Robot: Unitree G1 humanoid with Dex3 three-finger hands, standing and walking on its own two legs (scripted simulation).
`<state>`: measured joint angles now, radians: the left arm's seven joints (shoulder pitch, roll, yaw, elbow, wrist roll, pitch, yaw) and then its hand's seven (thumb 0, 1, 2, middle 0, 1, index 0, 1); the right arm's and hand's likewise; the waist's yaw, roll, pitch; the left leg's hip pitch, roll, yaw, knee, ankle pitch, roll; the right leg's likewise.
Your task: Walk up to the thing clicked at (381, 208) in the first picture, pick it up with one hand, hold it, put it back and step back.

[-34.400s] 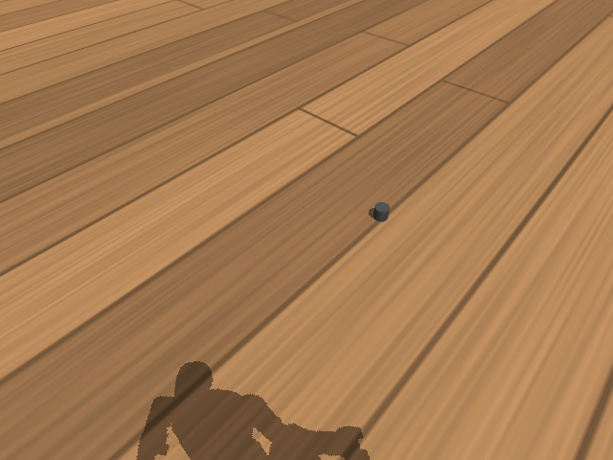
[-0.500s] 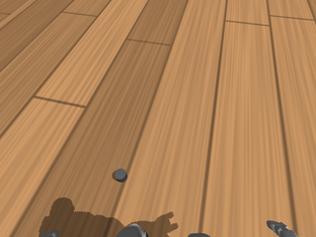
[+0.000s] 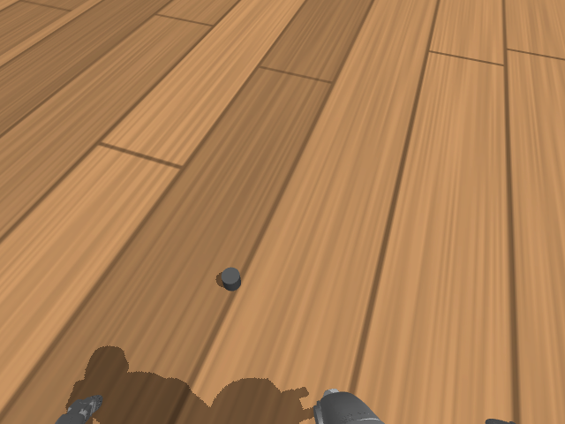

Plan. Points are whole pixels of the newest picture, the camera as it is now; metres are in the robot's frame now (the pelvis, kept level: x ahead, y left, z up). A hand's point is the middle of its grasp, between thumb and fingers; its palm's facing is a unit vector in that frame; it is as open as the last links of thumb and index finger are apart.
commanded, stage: step back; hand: left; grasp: from above
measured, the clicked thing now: (231, 279) +0.67 +0.19 -0.73
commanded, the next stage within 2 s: none
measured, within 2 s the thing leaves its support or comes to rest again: neither
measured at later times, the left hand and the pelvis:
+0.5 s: hand out of the picture -0.06 +0.26 -0.13, palm faces -0.02 -0.90 -0.44, open 7.4 cm; pelvis -0.16 -0.01 +0.00, yaw -1 degrees
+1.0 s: hand out of the picture -0.27 +0.24 -0.14, palm faces -0.07 -0.90 -0.42, open 7.4 cm; pelvis -0.35 -0.02 +0.00, yaw -5 degrees
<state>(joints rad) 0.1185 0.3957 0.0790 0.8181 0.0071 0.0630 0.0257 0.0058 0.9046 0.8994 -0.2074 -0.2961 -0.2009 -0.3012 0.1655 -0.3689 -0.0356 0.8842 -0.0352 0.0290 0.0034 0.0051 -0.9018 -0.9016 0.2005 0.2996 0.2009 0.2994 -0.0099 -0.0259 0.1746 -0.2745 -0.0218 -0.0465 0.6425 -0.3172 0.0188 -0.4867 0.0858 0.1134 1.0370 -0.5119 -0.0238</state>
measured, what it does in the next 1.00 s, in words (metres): walks backwards: right foot, then left foot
